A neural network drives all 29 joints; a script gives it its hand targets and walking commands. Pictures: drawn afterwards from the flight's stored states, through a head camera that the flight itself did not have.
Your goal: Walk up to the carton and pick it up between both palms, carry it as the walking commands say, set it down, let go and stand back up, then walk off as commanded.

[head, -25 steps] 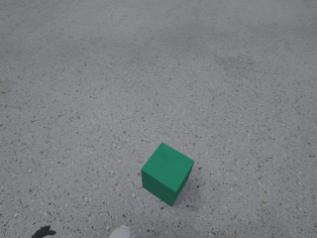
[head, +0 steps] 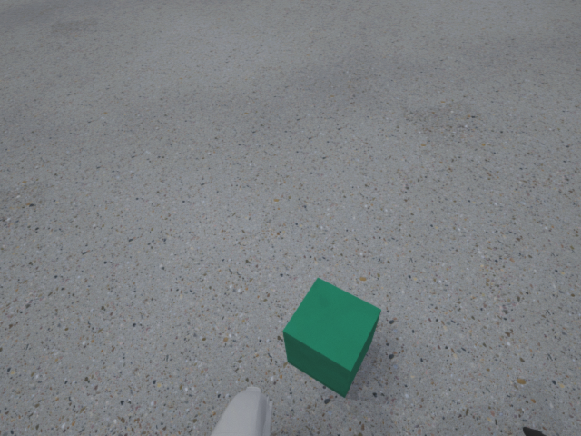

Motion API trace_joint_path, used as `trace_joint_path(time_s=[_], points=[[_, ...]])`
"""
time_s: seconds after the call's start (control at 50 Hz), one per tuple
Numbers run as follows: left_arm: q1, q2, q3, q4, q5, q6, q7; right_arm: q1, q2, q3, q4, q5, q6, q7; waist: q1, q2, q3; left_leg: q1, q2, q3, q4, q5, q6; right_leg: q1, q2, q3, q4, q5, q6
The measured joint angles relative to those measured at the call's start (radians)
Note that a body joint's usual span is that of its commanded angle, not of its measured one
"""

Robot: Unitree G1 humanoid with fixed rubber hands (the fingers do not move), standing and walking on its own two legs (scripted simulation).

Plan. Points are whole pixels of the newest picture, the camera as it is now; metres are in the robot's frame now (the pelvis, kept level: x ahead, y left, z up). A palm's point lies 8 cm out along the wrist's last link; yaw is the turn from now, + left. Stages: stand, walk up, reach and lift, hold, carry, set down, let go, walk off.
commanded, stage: walk up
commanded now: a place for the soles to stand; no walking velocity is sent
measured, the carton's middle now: (331, 337) +0.52 -0.06 -0.61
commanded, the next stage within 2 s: none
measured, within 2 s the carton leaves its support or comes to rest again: neither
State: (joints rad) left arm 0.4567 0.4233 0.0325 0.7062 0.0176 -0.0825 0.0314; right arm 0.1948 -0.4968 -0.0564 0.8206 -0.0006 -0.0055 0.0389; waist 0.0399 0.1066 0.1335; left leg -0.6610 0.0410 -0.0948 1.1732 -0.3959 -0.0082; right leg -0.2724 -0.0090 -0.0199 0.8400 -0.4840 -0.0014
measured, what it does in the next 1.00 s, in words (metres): steps to the left, turning right: left foot, then right foot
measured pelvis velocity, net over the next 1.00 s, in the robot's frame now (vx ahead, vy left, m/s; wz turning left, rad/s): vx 0.14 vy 0.15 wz -0.36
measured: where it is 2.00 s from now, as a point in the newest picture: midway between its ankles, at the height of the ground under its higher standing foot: outside the picture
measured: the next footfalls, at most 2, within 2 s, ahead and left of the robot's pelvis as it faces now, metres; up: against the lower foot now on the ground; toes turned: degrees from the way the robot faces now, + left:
left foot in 0.18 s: +0.20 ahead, +0.23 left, +0.00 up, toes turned -27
right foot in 0.82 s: +0.09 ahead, -0.03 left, +0.00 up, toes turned -27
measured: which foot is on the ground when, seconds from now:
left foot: up 0.00-0.16, down 0.18-1.00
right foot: down 0.00-0.20, up 0.22-0.80, down 0.82-1.00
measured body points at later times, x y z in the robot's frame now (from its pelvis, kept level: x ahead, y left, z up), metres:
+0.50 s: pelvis +0.09 +0.15 +0.01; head +0.13 +0.17 +0.46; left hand +0.19 +0.47 -0.10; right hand +0.18 -0.18 -0.06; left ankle +0.21 +0.19 -0.70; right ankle +0.08 -0.05 -0.62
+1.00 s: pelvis +0.14 +0.15 +0.00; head +0.17 +0.12 +0.45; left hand +0.28 +0.45 -0.08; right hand +0.16 -0.20 -0.10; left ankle +0.21 +0.21 -0.70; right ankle +0.07 +0.00 -0.69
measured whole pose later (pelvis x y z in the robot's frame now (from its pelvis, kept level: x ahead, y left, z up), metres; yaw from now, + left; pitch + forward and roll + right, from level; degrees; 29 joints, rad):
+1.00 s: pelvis +0.14 +0.15 +0.00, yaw -21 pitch -2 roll -1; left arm 0.44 0.44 0.03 0.72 0.01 -0.03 0.03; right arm 0.11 -0.42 -0.08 0.81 0.00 -0.01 0.05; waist 0.00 0.06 0.11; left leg -0.43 0.06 0.13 0.84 -0.39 0.05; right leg -0.35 0.02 0.09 0.85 -0.46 0.01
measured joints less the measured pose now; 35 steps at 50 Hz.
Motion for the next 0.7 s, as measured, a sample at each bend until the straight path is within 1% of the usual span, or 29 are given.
trace_joint_path(time_s=[0.04, 0.12, 0.18, 0.2, 0.22, 0.24, 0.26, 0.3, 0.36, 0.4, 0.46, 0.54, 0.6, 0.7], points=[[0.012, 0.003, 0.0, 0.0, -0.001, -0.001, 0.004, -0.03, -0.007, -0.003, 0.0, 0.0, 0.004, 0.011, 0.007, 0.025, 0.001, -0.005, 0.011, 0.0, -0.052, 0.009, 0.0, 0.013, -0.002, 0.02, -0.001, -0.01, 0.0], [0.013, 0.006, 0.0, 0.0, -0.001, -0.01, 0.01, -0.077, -0.008, -0.011, -0.008, 0.0, 0.009, 0.03, 0.007, 0.065, 0.001, -0.003, 0.019, 0.0, -0.148, 0.011, 0.0, 0.031, -0.013, 0.048, -0.001, -0.039, 0.009], [0.013, 0.008, 0.0, 0.0, -0.001, -0.012, 0.017, -0.092, -0.001, -0.019, -0.01, 0.0, 0.005, 0.039, 0.007, 0.076, 0.0, 0.039, 0.019, 0.001, -0.25, 0.02, 0.0, 0.037, -0.027, 0.072, -0.001, -0.063, 0.023], [0.009, 0.01, 0.0, 0.0, -0.001, -0.011, 0.02, -0.092, 0.006, -0.023, -0.01, 0.0, 0.001, 0.039, 0.007, 0.068, 0.004, 0.044, 0.014, 0.014, -0.259, 0.086, 0.001, 0.036, -0.036, 0.087, 0.008, -0.068, 0.024], [0.007, 0.014, 0.0, 0.001, -0.001, -0.011, 0.024, -0.092, 0.016, -0.024, -0.01, 0.0, -0.009, 0.039, 0.007, 0.054, 0.013, 0.047, 0.01, 0.036, -0.248, 0.14, 0.005, 0.021, -0.042, 0.111, 0.056, -0.064, 0.024], [0.006, 0.014, 0.0, 0.001, -0.001, -0.011, 0.027, -0.091, 0.028, -0.025, -0.01, 0.0, -0.014, 0.038, 0.003, 0.043, 0.019, 0.048, 0.01, 0.055, -0.227, 0.144, 0.013, -0.011, -0.037, 0.126, 0.147, -0.064, 0.024], [0.002, 0.016, 0.0, 0.001, -0.001, -0.011, 0.03, -0.091, 0.044, -0.024, -0.01, 0.0, -0.014, 0.037, -0.006, 0.031, 0.019, 0.051, 0.01, 0.066, -0.219, 0.131, 0.021, -0.049, -0.021, 0.134, 0.233, -0.062, 0.024], [-0.011, 0.029, 0.0, 0.0, -0.005, -0.011, 0.031, -0.09, 0.09, -0.024, -0.01, 0.0, -0.009, 0.032, -0.014, -0.013, 0.019, 0.076, 0.01, 0.094, -0.253, 0.115, 0.023, -0.123, 0.001, 0.135, 0.339, -0.027, 0.024], [-0.012, 0.044, 0.0, 0.001, -0.007, -0.006, 0.026, -0.09, 0.143, -0.024, -0.01, 0.0, -0.006, 0.031, -0.013, -0.091, 0.018, 0.139, 0.009, 0.158, -0.342, 0.115, 0.024, -0.196, 0.003, 0.135, 0.35, 0.016, 0.024], [-0.012, 0.045, 0.0, 0.001, -0.007, -0.002, 0.02, -0.09, 0.15, -0.025, -0.01, 0.0, -0.005, 0.029, -0.016, -0.114, 0.018, 0.175, 0.009, 0.187, -0.383, 0.115, 0.038, -0.221, 0.003, 0.135, 0.35, 0.02, 0.024], [-0.012, 0.045, 0.0, 0.001, -0.007, 0.007, 0.014, -0.09, 0.142, -0.025, -0.01, 0.0, -0.006, 0.024, -0.022, -0.127, 0.018, 0.214, 0.009, 0.215, -0.418, 0.125, 0.067, -0.242, 0.003, 0.136, 0.35, 0.031, 0.024], [-0.012, 0.045, 0.0, 0.004, -0.007, 0.032, 0.006, -0.09, 0.123, -0.025, -0.01, 0.0, -0.01, 0.016, -0.022, -0.138, 0.017, 0.252, 0.009, 0.253, -0.441, 0.143, 0.089, -0.25, 0.003, 0.136, 0.35, 0.054, 0.024], [-0.012, 0.045, 0.0, 0.007, -0.007, 0.051, -0.004, -0.091, 0.118, -0.024, -0.01, 0.0, -0.011, 0.012, -0.022, -0.145, 0.008, 0.27, 0.009, 0.282, -0.46, 0.139, 0.096, -0.249, 0.003, 0.136, 0.345, 0.055, 0.024], [-0.012, 0.045, 0.0, 0.006, -0.007, 0.058, -0.015, -0.091, 0.105, -0.024, -0.01, 0.0, -0.007, 0.011, -0.022, -0.143, 0.0, 0.285, 0.009, 0.325, -0.484, 0.138, 0.096, -0.216, -0.004, 0.135, 0.267, 0.056, 0.024]])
